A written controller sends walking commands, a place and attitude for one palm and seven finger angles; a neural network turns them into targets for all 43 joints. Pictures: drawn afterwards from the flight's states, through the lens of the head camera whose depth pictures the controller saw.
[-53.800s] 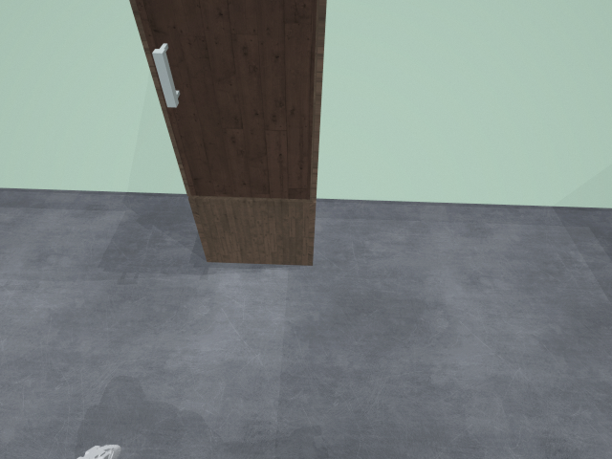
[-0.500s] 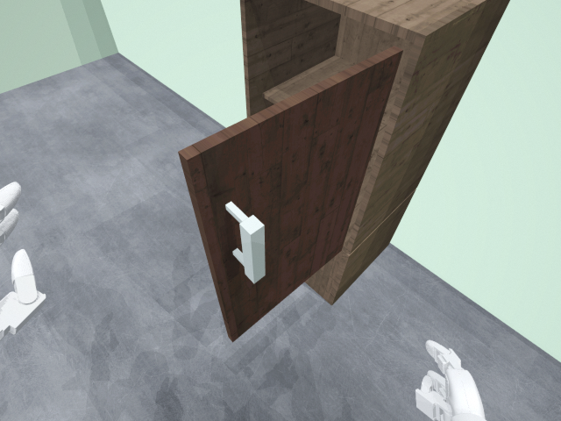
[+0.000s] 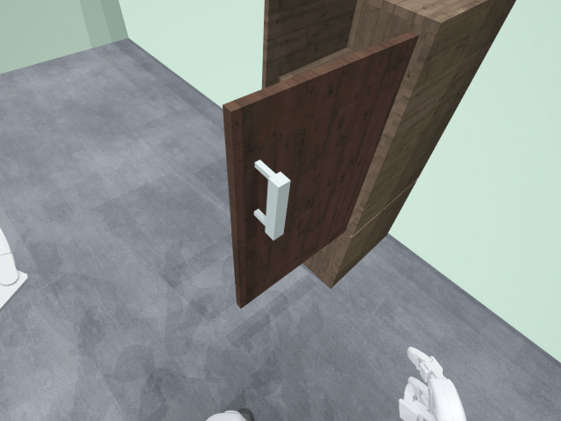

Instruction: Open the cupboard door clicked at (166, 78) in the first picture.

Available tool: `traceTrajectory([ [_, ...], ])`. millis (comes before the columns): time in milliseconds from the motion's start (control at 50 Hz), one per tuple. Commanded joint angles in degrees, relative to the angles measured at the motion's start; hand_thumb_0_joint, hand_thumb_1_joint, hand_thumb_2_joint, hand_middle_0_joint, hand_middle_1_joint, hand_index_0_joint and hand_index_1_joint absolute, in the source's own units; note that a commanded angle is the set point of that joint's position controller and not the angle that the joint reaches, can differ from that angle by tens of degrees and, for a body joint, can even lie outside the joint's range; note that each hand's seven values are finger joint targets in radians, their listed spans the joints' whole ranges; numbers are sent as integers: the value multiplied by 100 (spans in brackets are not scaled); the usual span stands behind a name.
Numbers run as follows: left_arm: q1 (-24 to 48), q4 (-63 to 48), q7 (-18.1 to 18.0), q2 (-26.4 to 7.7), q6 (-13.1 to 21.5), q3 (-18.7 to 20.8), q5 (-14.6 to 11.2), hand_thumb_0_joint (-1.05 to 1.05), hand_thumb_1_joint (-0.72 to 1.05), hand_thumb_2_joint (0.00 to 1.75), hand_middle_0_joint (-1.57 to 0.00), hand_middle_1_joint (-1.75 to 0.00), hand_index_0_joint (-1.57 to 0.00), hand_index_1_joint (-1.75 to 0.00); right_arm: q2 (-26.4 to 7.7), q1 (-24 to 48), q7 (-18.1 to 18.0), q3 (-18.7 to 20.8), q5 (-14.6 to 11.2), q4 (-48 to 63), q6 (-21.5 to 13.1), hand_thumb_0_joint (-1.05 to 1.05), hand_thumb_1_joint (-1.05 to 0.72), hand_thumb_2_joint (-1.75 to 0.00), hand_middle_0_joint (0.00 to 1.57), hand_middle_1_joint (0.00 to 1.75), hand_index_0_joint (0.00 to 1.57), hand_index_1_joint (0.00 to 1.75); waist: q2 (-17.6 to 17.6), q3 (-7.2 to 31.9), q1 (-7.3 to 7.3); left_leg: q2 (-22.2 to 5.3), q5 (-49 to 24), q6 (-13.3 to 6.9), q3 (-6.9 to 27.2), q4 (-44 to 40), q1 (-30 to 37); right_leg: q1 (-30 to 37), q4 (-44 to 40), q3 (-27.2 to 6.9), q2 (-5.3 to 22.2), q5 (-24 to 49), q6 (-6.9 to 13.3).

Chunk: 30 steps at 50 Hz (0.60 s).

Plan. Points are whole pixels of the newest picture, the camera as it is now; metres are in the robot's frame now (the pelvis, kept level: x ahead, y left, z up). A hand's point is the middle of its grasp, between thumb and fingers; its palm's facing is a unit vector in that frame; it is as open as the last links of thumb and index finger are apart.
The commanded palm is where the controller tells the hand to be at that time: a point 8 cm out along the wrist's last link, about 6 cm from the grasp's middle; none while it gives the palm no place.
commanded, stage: step back with the hand held close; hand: left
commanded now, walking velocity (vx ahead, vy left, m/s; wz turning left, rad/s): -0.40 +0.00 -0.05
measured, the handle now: (268, 200) +0.43 +0.06 +0.06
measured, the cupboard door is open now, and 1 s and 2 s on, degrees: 86 86 86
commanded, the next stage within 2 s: stop stepping back and stand still in 0.08 s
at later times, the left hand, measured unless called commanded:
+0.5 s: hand (22, 369) +0.14 +0.24 +0.16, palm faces +0.32 -0.82 -0.47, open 7.4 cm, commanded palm +0.08 +0.28 +0.18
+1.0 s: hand out of the picture +0.11 +0.25 +0.15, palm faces +0.34 -0.81 -0.47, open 7.4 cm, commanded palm none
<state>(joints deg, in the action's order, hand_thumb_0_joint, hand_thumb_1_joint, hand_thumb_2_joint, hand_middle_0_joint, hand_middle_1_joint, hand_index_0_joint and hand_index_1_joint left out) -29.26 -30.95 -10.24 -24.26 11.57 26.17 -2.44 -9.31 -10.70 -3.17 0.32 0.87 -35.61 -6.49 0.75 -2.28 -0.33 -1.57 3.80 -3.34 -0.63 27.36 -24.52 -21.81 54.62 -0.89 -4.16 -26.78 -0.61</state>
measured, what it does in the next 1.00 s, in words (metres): steps on the spot: right foot, then left foot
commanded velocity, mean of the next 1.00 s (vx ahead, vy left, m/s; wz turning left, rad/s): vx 0.02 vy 0.01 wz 0.00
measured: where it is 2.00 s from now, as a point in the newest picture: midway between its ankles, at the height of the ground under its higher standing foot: outside the picture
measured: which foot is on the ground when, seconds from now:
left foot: down 0.00-0.16, up 0.18-0.28, down 0.30-1.00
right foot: up 0.00-0.14, down 0.16-1.00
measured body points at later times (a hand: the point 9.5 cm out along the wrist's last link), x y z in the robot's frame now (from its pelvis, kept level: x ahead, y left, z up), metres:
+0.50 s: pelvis -0.08 -0.01 +0.00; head -0.08 +0.00 +0.45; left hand +0.11 +0.28 +0.19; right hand +0.05 -0.27 -0.07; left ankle +0.03 +0.08 -0.73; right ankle -0.14 -0.12 -0.73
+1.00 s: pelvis -0.09 +0.00 +0.00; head -0.10 +0.00 +0.45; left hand +0.09 +0.29 +0.18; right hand +0.05 -0.23 -0.09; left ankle -0.03 +0.10 -0.73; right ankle -0.14 -0.10 -0.73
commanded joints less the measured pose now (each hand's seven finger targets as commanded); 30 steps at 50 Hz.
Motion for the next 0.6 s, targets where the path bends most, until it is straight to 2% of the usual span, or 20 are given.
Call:
traceTrajectory([
  [0, -160, -1428, -47, -711, 310, 275, -90, 0, 90, 90, -20, -30, -20, -30, -901, 442, 42, 286, -3, 803, -333, 0, -90, -90, 20, 30, 20, 30, 1429, 1051, 30, -1193, 1852, -168, 1134, -2004, 831, 608, -996, 364, -31, -392, 103],
  [40, -150, -1345, -22, -820, 273, 334, -144, 0, 90, 90, -20, -30, -20, -30, -929, 435, 49, 267, 21, 771, -300, 0, -90, -90, 20, 30, 20, 30, 1381, 1147, -18, -1068, 1562, 2, 913, -1959, 1001, 998, -2226, 471, -57, -210, 181],
  [80, -325, -1236, 50, -1059, 313, 524, -173, 0, 90, 90, -20, -30, -20, -30, -896, 369, 46, 262, 50, 752, -162, 0, -90, -90, 20, 30, 20, 30, 1005, 1213, -21, -845, 654, 274, 549, -1402, 1370, 1219, -3767, 334, 166, 728, 267],
  [100, -167, -1301, 115, -1089, 364, 470, -222, 0, 90, 90, -20, -30, -20, -30, -866, 412, 48, 243, 31, 776, -59, 0, -90, -90, 20, 30, 20, 30, 605, 1106, 20, -664, 396, 387, 309, -874, 1575, 930, -4190, 19, 514, 1090, 338],
  [120, -44, -1305, 107, -1354, 444, 671, -228, 0, 90, 90, -20, -30, -20, -30, -828, 472, 19, 217, 27, 777, 34, 0, -90, -90, 20, 30, 20, 30, -63, 1094, 43, -439, 589, 480, 42, 12, 1759, 347, -4249, -612, 1198, 1828, 528],
  [140, 79, -1217, 74, -1490, 485, 777, -260, 0, 90, 90, -20, -30, -20, -30, -744, 555, -18, 155, 24, 770, 39, 0, -90, -90, 20, 30, 20, 30, -484, 1074, 15, -206, 934, 539, -181, 744, 1823, -153, -4289, -772, 1699, 2430, 553],
  [180, 224, -1198, 103, -1382, 398, 626, -185, 0, 90, 90, -20, -30, -20, -30, -850, 636, -89, 242, -130, 834, -40, 0, -90, -90, 20, 30, 20, 30, -1393, 1237, -13, 172, 1378, 452, -79, 1714, 1179, 340, -3627, -626, 1719, 4296, 440],
  [200, -266, -953, 88, -1398, 244, 791, -163, 0, 90, 90, -20, -30, -20, -30, -824, 584, -126, 212, -150, 905, 14, 0, -90, -90, 20, 30, 20, 30, -1250, 1177, 31, 96, 1209, 370, -37, 1595, 719, 880, -3182, -365, 1667, 5097, 436],
  [220, -472, -871, 103, -1196, 132, 680, -161, 0, 90, 90, -20, -30, -20, -30, -768, 637, -159, 117, -161, 1005, 71, 0, -90, -90, 20, 30, 20, 30, -833, 1160, 49, 65, 769, 323, -8, 1044, 605, 1277, -2906, -304, 1555, 5249, 414],
  [260, -279, -1046, 90, -1159, 71, 634, -178, 0, 90, 90, -20, -30, -20, -30, -922, 560, -233, 101, -167, 990, 60, 0, -90, -90, 20, 30, 20, 30, 133, 1056, 89, -149, -1159, 188, 116, -35, 1561, 901, -2734, 8, 989, 4006, 70],
  [280, -163, -1097, 104, -1219, 73, 615, -192, 0, 90, 90, -20, -30, -20, -30, -1041, 573, -261, 155, -194, 996, -11, 0, -90, -90, 20, 30, 20, 30, 401, 960, 46, -403, -1406, 137, 390, -301, 1856, 742, -2708, 156, 717, 2843, -49],
  [320, -468, -833, 70, -1148, 121, 613, -149, 0, 90, 90, -20, -30, -20, -30, -1017, 423, -260, 139, -149, 963, -161, 0, -90, -90, 20, 30, 20, 30, 799, 1056, -1, -698, -977, -56, 1113, -667, 1798, 757, -2761, 138, 339, 1593, -66],
  [340, -417, -992, 84, -1115, 152, 579, -163, 0, 90, 90, -20, -30, -20, -30, -1014, 419, -250, 127, -112, 968, -200, 0, -90, -90, 20, 30, 20, 30, 1060, 1015, 4, -775, -101, -28, 1350, -1090, 1509, 960, -2728, 178, 257, 901, -11],
  [360, -396, -1084, 81, -1144, 179, 633, -146, 0, 90, 90, -20, -30, -20, -30, -1011, 496, -244, 138, -87, 962, -230, 0, -90, -90, 20, 30, 20, 30, 1045, 862, -20, -828, 1484, 13, 1426, -1613, 948, 1257, -2773, 191, 245, 363, 50],
  [380, -365, -1218, 68, -1234, 218, 727, -123, 0, 90, 90, -20, -30, -20, -30, -1037, 531, -253, 171, -78, 1007, -250, 0, -90, -90, 20, 30, 20, 30, 1068, 676, -36, -686, 2426, 50, 1347, -1832, 549, 1449, -2990, 181, 249, 308, 121],
  [400, -457, -1195, 66, -1074, 221, 629, -97, 0, 90, 90, -20, -30, -20, -30, -1002, 478, -237, 169, -84, 1021, -260, 0, -90, -90, 20, 30, 20, 30, 984, 591, 14, -522, 2675, 185, 1127, -1807, 374, 1561, -3181, 261, 239, 225, 176],
  [440, -653, -1054, 70, -954, 191, 541, -83, 0, 90, 90, -20, -30, -20, -30, -982, 442, -203, 209, -80, 1034, -247, 0, -90, -90, 20, 30, 20, 30, 706, 568, 42, -209, 2302, 357, 649, -1240, 547, 1303, -3649, 180, 363, -108, 286],
  [500, -532, -975, 48, -979, 212, 513, -129, 0, 90, 90, -20, -30, -20, -30, -983, 336, -196, 273, -67, 861, -212, 0, -90, -90, 20, 30, 20, 30, -466, 546, 101, 75, 1056, 401, 248, 757, 1438, -62, -4409, -803, 1301, -493, 677],
  [540, -45, -818, 27, -869, 188, 370, -64, 0, 90, 90, -20, -30, -20, -30, -1028, 249, -202, 292, -75, 732, -206, 0, -90, -90, 20, 30, 20, 30, -477, 314, 155, 53, 947, 370, 250, 1244, 1230, -242, -4290, -947, 1541, -267, 807],
  [580, 567, -722, 16, -892, 199, 254, -15, 0, 90, 90, -20, -30, -20, -30, -1060, 313, -248, 270, -80, 670, -260, 0, -90, -90, 20, 30, 20, 30, -253, 104, 198, -20, 996, 301, 249, 814, 1377, -273, -4034, -653, 1355, -101, 604],
])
